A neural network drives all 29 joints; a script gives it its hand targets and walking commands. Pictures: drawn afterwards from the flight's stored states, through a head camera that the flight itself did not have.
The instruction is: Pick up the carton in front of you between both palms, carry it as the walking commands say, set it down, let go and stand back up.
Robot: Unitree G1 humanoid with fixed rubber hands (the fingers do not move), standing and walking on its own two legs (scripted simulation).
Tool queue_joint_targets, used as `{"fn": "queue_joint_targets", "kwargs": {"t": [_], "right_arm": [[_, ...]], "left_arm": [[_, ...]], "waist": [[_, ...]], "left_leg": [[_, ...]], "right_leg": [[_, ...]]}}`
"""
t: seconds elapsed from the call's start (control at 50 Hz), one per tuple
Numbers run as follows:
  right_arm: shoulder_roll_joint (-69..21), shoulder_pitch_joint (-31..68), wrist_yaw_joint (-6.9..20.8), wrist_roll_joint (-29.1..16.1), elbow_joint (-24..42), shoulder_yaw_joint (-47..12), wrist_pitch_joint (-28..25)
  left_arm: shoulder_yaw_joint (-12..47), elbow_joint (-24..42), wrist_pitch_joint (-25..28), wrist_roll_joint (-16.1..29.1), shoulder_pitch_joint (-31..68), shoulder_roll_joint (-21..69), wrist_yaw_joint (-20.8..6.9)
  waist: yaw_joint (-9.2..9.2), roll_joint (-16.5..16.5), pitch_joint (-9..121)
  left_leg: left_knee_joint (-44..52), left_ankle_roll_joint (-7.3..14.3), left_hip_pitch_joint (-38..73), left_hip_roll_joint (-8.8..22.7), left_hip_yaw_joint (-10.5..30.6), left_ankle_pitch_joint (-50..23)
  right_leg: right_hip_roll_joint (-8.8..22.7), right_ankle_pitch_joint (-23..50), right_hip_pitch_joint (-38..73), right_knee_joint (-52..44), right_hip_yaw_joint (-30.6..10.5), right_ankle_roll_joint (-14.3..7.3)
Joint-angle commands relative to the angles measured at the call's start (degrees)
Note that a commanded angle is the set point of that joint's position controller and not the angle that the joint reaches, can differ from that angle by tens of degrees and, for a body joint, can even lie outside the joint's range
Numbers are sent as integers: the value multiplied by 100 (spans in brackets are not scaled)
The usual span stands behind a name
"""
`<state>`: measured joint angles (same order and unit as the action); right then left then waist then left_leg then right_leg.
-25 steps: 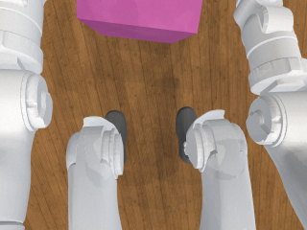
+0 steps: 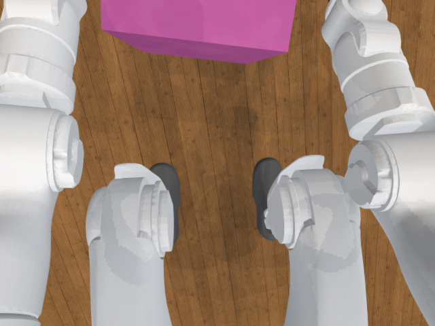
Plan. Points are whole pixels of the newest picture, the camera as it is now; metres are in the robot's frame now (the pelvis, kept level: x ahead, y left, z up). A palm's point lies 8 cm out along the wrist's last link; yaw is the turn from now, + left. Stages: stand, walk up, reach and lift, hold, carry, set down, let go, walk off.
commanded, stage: reach and lift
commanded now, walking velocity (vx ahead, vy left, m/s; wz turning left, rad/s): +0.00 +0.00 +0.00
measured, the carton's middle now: out of the picture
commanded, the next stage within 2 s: none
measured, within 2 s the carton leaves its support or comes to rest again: leaves its support in 0.48 s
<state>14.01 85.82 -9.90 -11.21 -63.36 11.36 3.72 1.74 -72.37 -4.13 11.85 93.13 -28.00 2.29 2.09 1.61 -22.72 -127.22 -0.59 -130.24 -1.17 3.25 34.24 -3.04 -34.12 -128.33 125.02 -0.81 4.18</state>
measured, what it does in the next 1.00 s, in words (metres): rises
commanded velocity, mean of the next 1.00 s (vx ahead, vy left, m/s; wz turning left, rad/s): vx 0.00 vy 0.00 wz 0.00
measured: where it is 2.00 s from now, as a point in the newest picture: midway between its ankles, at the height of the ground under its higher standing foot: (219, 214)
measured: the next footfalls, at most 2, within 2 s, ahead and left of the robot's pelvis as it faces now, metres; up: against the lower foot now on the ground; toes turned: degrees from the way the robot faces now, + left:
none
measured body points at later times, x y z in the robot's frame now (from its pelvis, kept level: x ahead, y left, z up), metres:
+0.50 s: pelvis +0.00 +0.01 -0.01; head +0.38 +0.04 +0.24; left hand +0.58 +0.18 -0.18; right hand +0.57 -0.13 -0.17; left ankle +0.10 +0.12 -0.34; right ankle +0.11 -0.13 -0.34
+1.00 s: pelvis -0.02 -0.01 +0.10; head +0.27 +0.03 +0.44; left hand +0.52 +0.18 +0.03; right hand +0.51 -0.12 +0.03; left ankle +0.10 +0.12 -0.34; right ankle +0.11 -0.14 -0.34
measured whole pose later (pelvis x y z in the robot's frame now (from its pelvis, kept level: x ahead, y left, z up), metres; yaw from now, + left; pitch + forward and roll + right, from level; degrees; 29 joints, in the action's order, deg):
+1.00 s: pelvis -0.02 -0.01 +0.10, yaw +3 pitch +43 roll -2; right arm -2.4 66.4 -4.6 14.5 -38.7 34.6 22.3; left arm -26.1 -49.6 -22.0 -16.4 72.6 -6.5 -0.2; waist 1.0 0.3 4.9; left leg -104.4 -2.0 -121.6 -3.5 4.2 26.1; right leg -3.9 -27.6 -119.7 103.8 -2.9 4.1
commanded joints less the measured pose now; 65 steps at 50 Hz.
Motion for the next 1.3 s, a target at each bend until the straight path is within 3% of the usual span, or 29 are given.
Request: {"fn": "queue_joint_targets", "kwargs": {"t": [0.0, 0.08, 0.14, 0.18, 0.22, 0.28, 0.34, 0.44, 0.52, 0.56, 0.62, 0.66, 0.74, 0.8, 0.9, 1.02, 1.14, 1.28], "right_arm": [[515, 1511, -14, -9, 546, -19, -84], [13, 1878, 33, -22, 572, -156, -58], [-373, 2034, 79, 346, 622, 72, -5], [-2174, 2635, 483, 521, 773, -161, 132], [-3897, 3165, 1055, 728, 984, -325, 359], [-4953, 3083, 1587, 844, 1150, -305, 651], [-5437, 2950, 1786, 709, 1348, -462, 763], [-5988, 3122, 1816, 173, 1858, -1075, 821], [-6420, 3305, 1712, -193, 2728, -1693, 952], [-6570, 3374, 1720, -159, 3171, -1849, 1112], [-6668, 3266, 1671, -9, 3487, -2079, 1291], [-6723, 3030, 1695, 232, 3283, -1901, 1366], [-6766, 2390, 1758, 1158, 2348, -881, 1563], [-6612, 2197, 1793, 1733, 1935, -203, 1656], [-6812, 2405, 1887, 1847, 2038, -188, 1682], [-7340, 2413, 2033, 1549, 2476, -875, 1890], [-7732, 1754, 2168, 1280, 2854, -1494, 2080], [-7855, 701, 2211, 1239, 2850, -1745, 2020]], "left_arm": [[34, 573, 101, 49, 1855, -485, -18], [271, 519, 55, 110, 2207, 47, -74], [159, 449, -6, -146, 2350, 659, -156], [380, 490, -134, -214, 2822, 2539, -580], [387, 570, -328, -452, 2871, 4368, -1117], [200, 856, -573, -625, 2380, 5529, -1614], [198, 1201, -688, -564, 2174, 5990, -1781], [684, 2294, -734, -239, 2480, 6525, -1693], [1185, 3658, -886, -4, 2767, 7043, -1500], [1236, 3984, -1076, -99, 2658, 7287, -1441], [1194, 3868, -1321, -336, 2033, 7752, -1277], [967, 3453, -1453, -553, 1587, 7969, -1292], [75, 2311, -1595, -1268, 1119, 8082, -1492], [-582, 1913, -1654, -1746, 1121, 7919, -1607], [-941, 1866, -1646, -2039, 1192, 7893, -1652], [-598, 2429, -1806, -1899, 1113, 8282, -1683], [153, 3126, -2012, -1502, 704, 8828, -1738], [643, 3366, -1991, -1349, -170, 9229, -1667]], "waist": [[76, -527, 6840], [58, -495, 6671], [122, -523, 6538], [140, -527, 6286], [90, -576, 5954], [-57, -507, 5662], [-89, -360, 5894], [-133, -485, 7759], [-147, -786, 10300], [-191, -956, 11163], [-209, -879, 11044], [-173, -794, 10240], [66, -675, 8139], [142, -703, 7484], [-67, -515, 7925], [-244, -214, 9197], [-190, -307, 9910], [-79, -527, 9270]], "left_leg": [[1035, -50, 3316, 27, -273, -1930], [1114, -37, 3335, -17, -284, -1698], [1106, -77, 3415, -99, -303, -1579], [1059, -29, 3444, -219, -288, -1593], [1004, 20, 3303, -325, -380, -1557], [972, 85, 2924, -395, -487, -1548], [959, 146, 2928, -411, -463, -1811], [862, 124, 4126, -446, -492, -2999], [851, 33, 5974, -518, -521, -4275], [933, -19, 6537, -576, -541, -4675], [1324, -86, 6248, -652, -632, -4310], [1688, -116, 5535, -685, -680, -3538], [2386, -78, 3714, -723, -782, -1464], [2802, -14, 3378, -749, -763, -761], [3242, 60, 3713, -768, -772, -692], [3616, 64, 4664, -790, -809, -1096], [3936, -27, 5719, -810, -756, -1880], [4511, -120, 6294, -822, -626, -2230]], "right_leg": [[-31, 2144, 3346, -790, 492, -66], [-116, 1974, 3531, -815, 507, -94], [-217, 1878, 3684, -826, 544, -76], [-331, 1798, 3544, -784, 571, -123], [-394, 1639, 3249, -727, 606, -170], [-468, 1553, 3038, -613, 685, -217], [-461, 1789, 2913, -521, 744, -243], [-489, 2669, 3120, -453, 806, -249], [-568, 3291, 3348, -616, 868, -202], [-611, 3315, 3303, -790, 859, -189], [-675, 3047, 3219, -1147, 868, -112], [-687, 2544, 3087, -1439, 864, -121], [-690, 1240, 2906, -2150, 802, -225], [-686, 698, 2875, -2569, 742, -292], [-694, 665, 3322, -2979, 660, -270], [-717, 987, 4141, -3342, 684, -181], [-732, 1649, 4791, -3685, 693, -167], [-741, 1951, 5191, -4230, 559, -209]]}}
